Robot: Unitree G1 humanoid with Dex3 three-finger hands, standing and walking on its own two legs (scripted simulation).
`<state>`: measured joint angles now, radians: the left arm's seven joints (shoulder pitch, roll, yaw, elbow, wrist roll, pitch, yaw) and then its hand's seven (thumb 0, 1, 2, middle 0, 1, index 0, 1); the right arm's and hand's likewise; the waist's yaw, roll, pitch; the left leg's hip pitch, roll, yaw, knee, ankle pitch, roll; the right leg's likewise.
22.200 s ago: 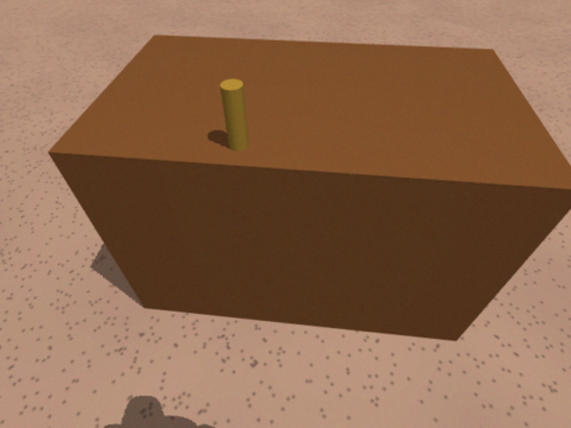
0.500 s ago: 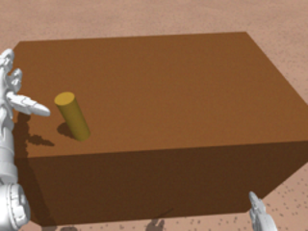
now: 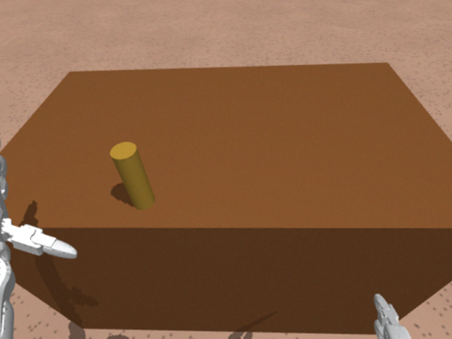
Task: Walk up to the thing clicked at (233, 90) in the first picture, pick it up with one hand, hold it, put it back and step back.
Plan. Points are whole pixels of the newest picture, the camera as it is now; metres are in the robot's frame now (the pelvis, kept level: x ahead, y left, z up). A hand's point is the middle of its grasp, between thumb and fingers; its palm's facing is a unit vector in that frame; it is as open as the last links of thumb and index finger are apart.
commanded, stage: sink last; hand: left
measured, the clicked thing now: (134, 178) +0.42 +0.21 +0.07
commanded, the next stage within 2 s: home in 0.56 s
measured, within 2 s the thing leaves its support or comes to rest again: neither
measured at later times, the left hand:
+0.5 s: hand (40, 291) +0.16 +0.23 +0.16, palm faces +0.35 -0.82 -0.45, open 17.5 cm
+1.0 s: hand (94, 335) +0.15 +0.21 +0.03, palm faces +0.23 -0.93 -0.29, open 17.6 cm
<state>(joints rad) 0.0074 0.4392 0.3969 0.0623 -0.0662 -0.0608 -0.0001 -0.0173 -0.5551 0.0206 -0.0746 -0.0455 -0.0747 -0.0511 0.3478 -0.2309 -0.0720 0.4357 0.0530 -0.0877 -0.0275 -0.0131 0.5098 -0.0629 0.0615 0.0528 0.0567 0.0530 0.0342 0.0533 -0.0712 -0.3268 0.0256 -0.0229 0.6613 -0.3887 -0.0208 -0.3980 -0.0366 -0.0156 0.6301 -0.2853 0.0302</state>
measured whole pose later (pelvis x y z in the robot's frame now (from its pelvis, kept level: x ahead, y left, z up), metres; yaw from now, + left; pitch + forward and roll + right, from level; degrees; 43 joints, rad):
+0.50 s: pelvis -0.02 -0.02 +0.00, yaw +2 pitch -2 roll +1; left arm 0.52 0.34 0.33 -0.39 -0.06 -0.25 0.00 -0.01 -0.56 0.03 -0.09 -0.06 -0.09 -0.07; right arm 0.33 -0.20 -0.16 0.48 0.02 -0.13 -0.05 -0.01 0.48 -0.07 0.06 0.05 0.06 0.05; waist 0.06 0.06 0.00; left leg -0.23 0.02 -0.05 0.60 -0.34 -0.03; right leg -0.31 -0.05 -0.04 0.62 -0.28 0.01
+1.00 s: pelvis -0.02 -0.01 +0.01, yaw +1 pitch -2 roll +0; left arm 0.51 0.22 0.14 -0.01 -0.04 -0.27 0.01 -0.02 -0.58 0.04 -0.06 -0.05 -0.06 -0.06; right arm 0.24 -0.14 -0.05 0.59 0.01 -0.16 -0.03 -0.01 -0.18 -0.49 0.14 0.18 0.13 0.18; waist 0.04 0.03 0.04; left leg -0.21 0.02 -0.03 0.55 -0.31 -0.03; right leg -0.29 -0.05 -0.03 0.55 -0.23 0.02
